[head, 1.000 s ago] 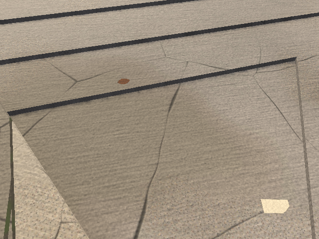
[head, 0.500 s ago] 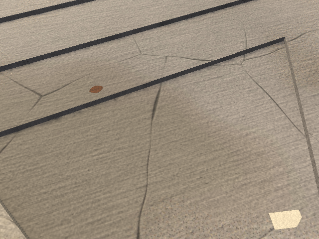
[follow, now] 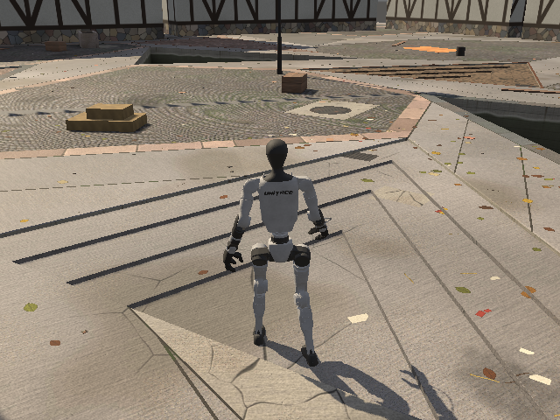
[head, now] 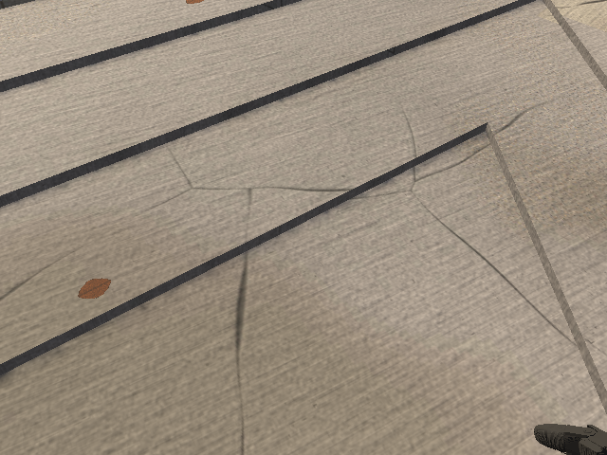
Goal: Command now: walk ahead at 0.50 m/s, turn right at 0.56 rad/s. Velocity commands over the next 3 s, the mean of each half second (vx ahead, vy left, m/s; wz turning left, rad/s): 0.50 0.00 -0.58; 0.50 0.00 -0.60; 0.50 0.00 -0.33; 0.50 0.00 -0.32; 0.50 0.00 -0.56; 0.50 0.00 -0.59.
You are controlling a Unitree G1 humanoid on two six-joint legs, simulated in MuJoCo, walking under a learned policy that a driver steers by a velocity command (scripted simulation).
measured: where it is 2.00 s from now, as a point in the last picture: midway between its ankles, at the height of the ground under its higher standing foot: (505, 320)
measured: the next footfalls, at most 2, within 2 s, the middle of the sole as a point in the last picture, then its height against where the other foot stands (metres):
right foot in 0.54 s outside the picture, level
left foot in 1.00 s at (377, 366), level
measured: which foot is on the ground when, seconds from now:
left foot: down 0.00-0.52, up 0.54-0.98, down 1.00-1.00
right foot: up 0.00-0.52, down 0.54-1.00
